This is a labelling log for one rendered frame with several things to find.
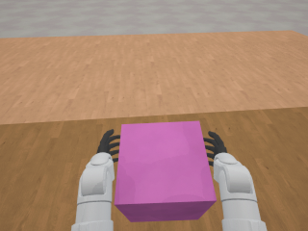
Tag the robot left hand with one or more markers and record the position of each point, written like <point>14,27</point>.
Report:
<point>104,146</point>

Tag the carton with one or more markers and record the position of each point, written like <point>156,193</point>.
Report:
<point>163,172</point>

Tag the robot right hand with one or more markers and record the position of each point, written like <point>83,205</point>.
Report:
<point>218,146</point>

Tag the robot right forearm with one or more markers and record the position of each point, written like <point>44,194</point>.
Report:
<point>237,194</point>

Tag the robot left forearm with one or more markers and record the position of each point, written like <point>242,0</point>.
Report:
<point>95,195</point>

